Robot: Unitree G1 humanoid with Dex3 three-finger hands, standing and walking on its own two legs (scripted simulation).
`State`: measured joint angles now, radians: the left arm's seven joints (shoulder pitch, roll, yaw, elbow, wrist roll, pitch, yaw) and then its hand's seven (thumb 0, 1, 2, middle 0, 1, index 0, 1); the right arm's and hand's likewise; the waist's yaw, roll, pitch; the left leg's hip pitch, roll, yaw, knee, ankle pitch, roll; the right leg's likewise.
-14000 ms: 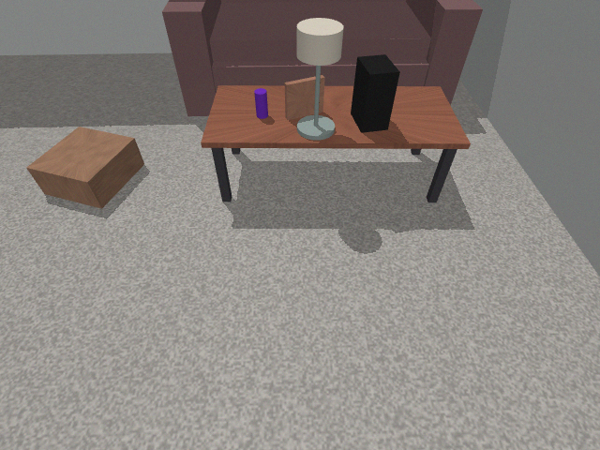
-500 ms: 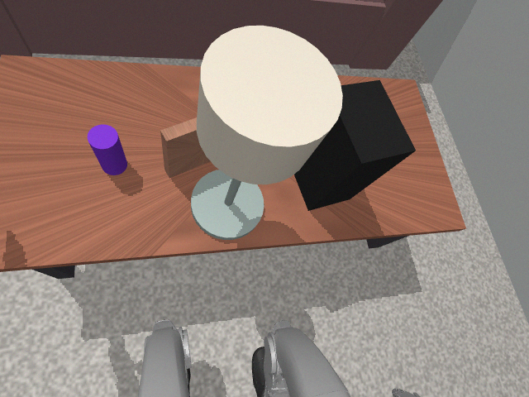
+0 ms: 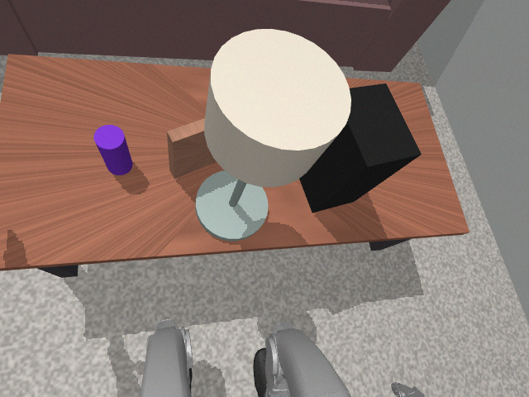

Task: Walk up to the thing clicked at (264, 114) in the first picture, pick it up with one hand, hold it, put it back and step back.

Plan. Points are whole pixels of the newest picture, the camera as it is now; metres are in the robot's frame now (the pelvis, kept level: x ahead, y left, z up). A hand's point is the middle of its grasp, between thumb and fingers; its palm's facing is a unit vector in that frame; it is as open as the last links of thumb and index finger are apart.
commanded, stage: go down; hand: left
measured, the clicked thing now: (115, 151) +0.58 +0.22 -0.23
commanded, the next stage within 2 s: approach in 1.72 s
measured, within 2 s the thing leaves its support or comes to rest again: neither
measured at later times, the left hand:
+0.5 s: hand out of the picture +0.47 +0.42 +0.07, palm faces +0.30 -0.95 +0.01, open 17.4 cm
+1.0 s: hand out of the picture +0.47 +0.41 +0.07, palm faces +0.31 -0.95 +0.00, open 17.6 cm
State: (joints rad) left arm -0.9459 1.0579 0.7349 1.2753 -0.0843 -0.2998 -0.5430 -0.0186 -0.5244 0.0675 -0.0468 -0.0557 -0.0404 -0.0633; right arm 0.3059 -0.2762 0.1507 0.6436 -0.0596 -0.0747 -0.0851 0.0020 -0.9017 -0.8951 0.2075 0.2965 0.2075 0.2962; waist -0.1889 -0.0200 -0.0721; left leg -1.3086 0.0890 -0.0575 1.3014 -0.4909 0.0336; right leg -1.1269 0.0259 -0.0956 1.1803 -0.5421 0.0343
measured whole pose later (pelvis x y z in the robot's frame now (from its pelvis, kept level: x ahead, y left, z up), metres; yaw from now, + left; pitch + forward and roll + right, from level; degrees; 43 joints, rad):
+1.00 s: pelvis -0.01 +0.00 -0.01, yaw +0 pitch +28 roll -9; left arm -0.95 1.06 0.74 1.28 -0.08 -0.31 -0.53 -0.02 -0.57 0.08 -0.04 -0.08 -0.04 -0.08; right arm 0.31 -0.28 0.15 0.64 -0.06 -0.06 -0.07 0.00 -0.90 -0.89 0.21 0.30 0.21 0.30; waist -0.19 -0.02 -0.07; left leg -1.34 0.09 -0.06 1.32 -0.49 0.03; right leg -1.16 0.03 -0.09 1.21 -0.54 0.03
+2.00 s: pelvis -0.01 +0.00 -0.01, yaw +0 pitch +29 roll -9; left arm -0.94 1.02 0.72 1.31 -0.12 -0.33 -0.52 -0.02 -0.61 0.03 -0.05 -0.08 -0.06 -0.07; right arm 0.31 -0.28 0.15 0.64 -0.05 -0.06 -0.07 0.00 -0.88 -0.89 0.21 0.30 0.21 0.30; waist -0.18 -0.02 -0.08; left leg -1.35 0.09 -0.06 1.33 -0.49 0.03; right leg -1.17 0.03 -0.09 1.22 -0.55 0.03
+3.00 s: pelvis -0.06 -0.03 -0.24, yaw -8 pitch +35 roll -10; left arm -1.14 0.89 0.62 1.23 0.01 -0.39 -0.20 -0.02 -0.59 0.03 -0.04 -0.08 -0.07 -0.06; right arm 0.22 -0.28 0.17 0.61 -0.12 0.10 0.04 0.00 -0.92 -0.89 0.20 0.30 0.20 0.30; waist -0.26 0.01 -0.06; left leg -2.16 0.12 -0.15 2.13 -0.61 0.01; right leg -1.99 0.07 -0.12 2.08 -0.72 0.01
